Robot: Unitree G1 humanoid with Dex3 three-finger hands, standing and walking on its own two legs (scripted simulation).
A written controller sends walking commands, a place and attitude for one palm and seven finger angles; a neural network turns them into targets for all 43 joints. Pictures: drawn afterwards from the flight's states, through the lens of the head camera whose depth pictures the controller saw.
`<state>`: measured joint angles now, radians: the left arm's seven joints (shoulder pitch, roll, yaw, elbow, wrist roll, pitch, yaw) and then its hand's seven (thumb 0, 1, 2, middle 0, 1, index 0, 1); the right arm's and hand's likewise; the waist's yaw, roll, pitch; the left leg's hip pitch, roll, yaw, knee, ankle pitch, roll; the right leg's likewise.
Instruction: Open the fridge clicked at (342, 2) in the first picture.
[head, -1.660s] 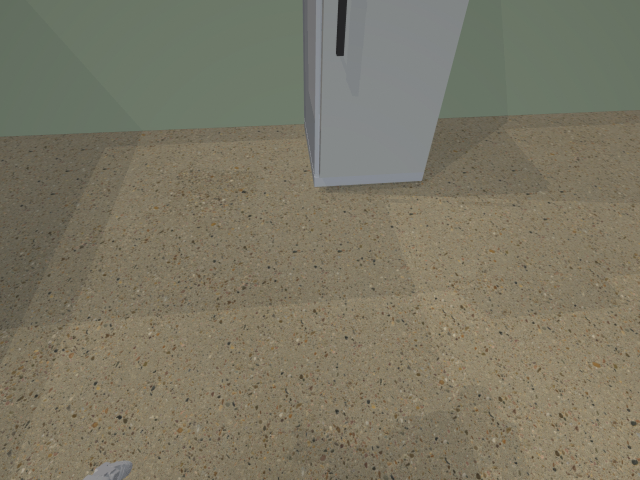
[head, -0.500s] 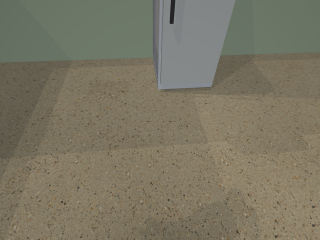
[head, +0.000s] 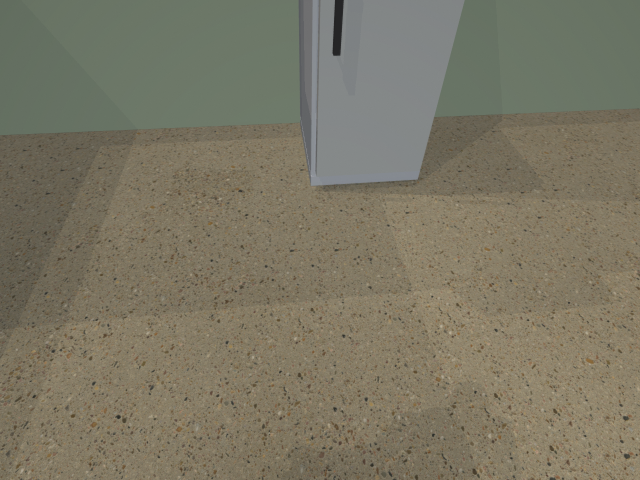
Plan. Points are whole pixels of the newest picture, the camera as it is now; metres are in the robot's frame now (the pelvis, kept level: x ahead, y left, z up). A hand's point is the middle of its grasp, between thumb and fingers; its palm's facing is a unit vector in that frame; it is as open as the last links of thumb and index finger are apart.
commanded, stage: walk to a spot facing it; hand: left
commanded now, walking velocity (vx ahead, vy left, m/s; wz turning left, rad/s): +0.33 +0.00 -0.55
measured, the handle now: out of the picture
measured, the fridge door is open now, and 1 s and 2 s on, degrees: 0 0 0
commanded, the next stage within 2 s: turn to face it in 1.92 s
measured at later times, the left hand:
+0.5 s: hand out of the picture +0.14 +0.12 -0.17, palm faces -0.16 -0.97 -0.19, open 7.3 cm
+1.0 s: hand (262, 313) +0.45 +0.15 -0.18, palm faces -0.29 -0.94 -0.17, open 7.3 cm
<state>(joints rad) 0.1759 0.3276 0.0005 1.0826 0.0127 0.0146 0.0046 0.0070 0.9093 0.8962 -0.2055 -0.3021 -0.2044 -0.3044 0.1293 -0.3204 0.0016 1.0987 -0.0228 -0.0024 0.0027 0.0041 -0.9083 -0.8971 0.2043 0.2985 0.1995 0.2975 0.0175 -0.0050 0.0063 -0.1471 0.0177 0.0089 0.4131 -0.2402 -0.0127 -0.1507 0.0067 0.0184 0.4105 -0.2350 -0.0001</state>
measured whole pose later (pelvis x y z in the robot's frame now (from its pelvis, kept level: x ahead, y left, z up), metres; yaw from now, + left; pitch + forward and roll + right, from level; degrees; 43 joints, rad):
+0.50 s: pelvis +0.13 -0.06 +0.00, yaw -13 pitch +0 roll +0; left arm 0.39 0.16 0.03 1.06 0.02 -0.05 0.00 0.00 0.91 0.90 -0.21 -0.30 -0.20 -0.30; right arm 0.23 -0.21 -0.05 1.06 -0.03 -0.01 0.02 0.01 -0.91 -0.90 0.20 0.30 0.20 0.30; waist 0.01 0.00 0.02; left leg -0.55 0.12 0.07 1.11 -0.28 -0.04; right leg -0.14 0.05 -0.03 0.44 -0.29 -0.07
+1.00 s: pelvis +0.36 -0.02 +0.00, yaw -22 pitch -1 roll -1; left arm 0.28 0.21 0.09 1.05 0.03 0.00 -0.01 0.01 0.92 0.90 -0.20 -0.30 -0.20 -0.30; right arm 0.30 -0.16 -0.06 1.06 -0.02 -0.09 -0.02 -0.02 -0.95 -0.90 0.20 0.30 0.20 0.30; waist 0.02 -0.06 0.02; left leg -0.17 0.03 0.25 0.41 -0.24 0.07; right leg -0.56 -0.08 -0.02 1.20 -0.20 -0.01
